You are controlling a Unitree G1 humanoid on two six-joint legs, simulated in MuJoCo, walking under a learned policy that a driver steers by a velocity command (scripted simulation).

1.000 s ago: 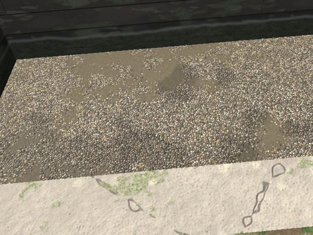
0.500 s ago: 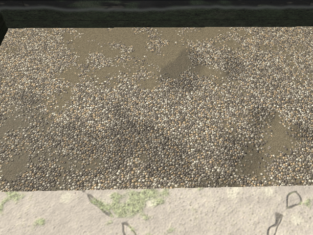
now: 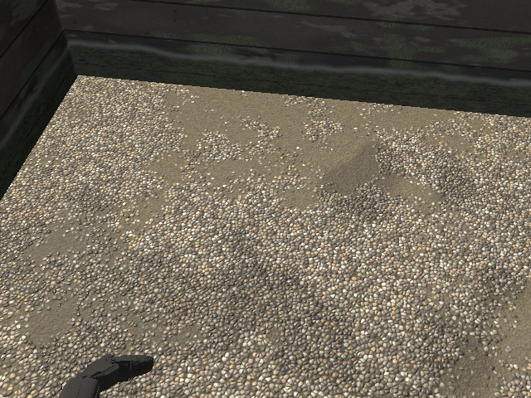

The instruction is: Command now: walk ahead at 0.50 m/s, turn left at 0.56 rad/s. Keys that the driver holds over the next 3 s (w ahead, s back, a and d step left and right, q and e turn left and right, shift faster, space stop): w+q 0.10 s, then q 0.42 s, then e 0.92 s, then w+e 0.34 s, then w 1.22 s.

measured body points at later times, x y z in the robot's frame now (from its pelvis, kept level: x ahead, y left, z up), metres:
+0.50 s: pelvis +0.10 -0.01 -0.01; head +0.11 -0.01 +0.44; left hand +0.14 +0.27 -0.12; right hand +0.35 -0.20 -0.10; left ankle +0.13 +0.11 -0.71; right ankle +0.15 -0.11 -0.73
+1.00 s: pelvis +0.11 +0.01 +0.00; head +0.13 +0.00 +0.45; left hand +0.18 +0.29 -0.10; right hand +0.33 -0.21 -0.09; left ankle +0.09 +0.12 -0.69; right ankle +0.14 -0.08 -0.73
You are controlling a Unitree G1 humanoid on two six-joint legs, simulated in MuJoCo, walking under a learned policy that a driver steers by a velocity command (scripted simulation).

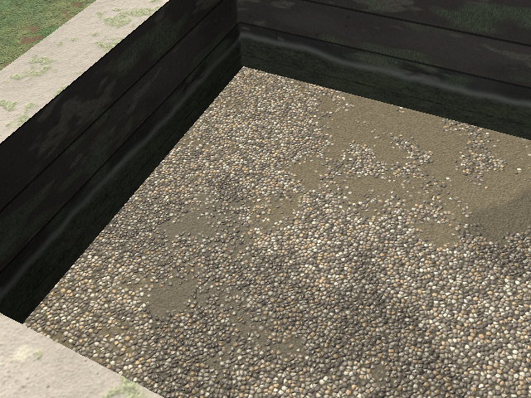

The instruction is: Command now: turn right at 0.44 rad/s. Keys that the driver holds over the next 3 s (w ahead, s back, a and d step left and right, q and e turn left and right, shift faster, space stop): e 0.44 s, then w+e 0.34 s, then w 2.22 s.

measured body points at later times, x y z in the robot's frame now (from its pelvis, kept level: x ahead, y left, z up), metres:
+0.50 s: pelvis -0.05 +0.05 +0.00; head -0.03 +0.06 +0.45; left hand +0.19 +0.27 -0.10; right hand -0.01 -0.24 -0.09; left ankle +0.03 +0.13 -0.73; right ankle -0.12 -0.06 -0.66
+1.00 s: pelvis -0.03 +0.01 -0.01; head -0.02 +0.00 +0.44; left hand +0.18 +0.18 -0.12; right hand +0.02 -0.29 -0.09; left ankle +0.10 +0.07 -0.71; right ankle -0.13 -0.04 -0.73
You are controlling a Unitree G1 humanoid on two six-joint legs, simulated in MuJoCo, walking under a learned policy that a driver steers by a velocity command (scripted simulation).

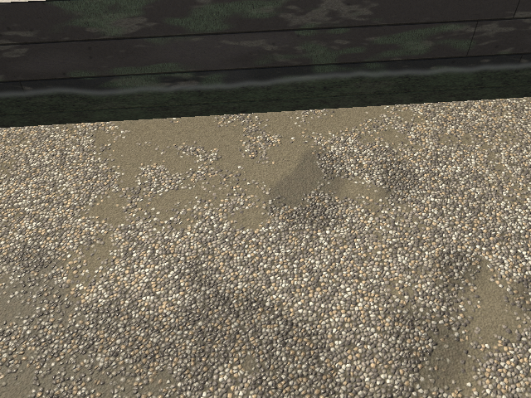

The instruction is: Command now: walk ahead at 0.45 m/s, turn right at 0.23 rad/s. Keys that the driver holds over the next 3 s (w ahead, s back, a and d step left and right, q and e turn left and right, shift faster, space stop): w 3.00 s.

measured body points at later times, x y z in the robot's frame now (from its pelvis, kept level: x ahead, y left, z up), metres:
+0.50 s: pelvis +0.09 -0.01 +0.00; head +0.09 -0.02 +0.44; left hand +0.29 +0.20 -0.08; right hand +0.22 -0.24 -0.11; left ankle +0.07 +0.10 -0.73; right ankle +0.14 -0.11 -0.73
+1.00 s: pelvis +0.13 -0.01 +0.00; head +0.12 -0.01 +0.44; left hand +0.33 +0.20 -0.08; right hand +0.31 -0.21 -0.09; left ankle +0.08 +0.09 -0.73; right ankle +0.14 -0.11 -0.73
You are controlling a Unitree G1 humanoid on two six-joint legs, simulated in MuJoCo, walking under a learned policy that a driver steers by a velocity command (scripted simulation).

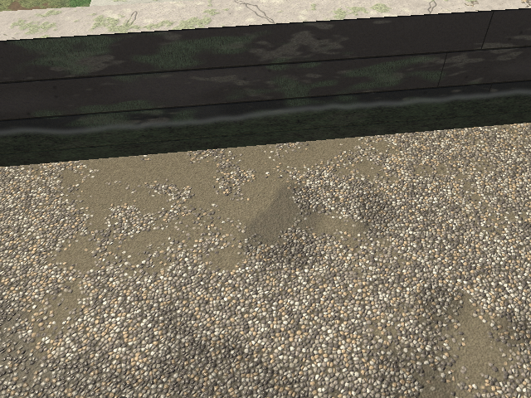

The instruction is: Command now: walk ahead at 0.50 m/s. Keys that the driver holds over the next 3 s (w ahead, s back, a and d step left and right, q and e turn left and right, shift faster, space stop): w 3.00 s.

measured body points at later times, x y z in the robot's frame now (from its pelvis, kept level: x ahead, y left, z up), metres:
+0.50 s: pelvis +0.00 +0.00 +0.00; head -0.01 +0.00 +0.45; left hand +0.20 +0.20 -0.08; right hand +0.19 -0.20 -0.09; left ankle -0.05 +0.10 -0.72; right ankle +0.01 -0.11 -0.72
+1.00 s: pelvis +0.01 -0.01 +0.00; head +0.00 -0.01 +0.45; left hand +0.20 +0.19 -0.08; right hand +0.20 -0.21 -0.08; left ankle -0.05 +0.10 -0.72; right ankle +0.01 -0.11 -0.72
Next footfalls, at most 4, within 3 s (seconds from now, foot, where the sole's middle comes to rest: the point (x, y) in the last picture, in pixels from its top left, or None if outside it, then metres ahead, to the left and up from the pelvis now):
none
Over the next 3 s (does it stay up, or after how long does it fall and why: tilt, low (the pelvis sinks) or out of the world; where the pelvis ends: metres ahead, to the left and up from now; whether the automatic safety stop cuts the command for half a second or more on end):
stays up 0.01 -0.02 0.00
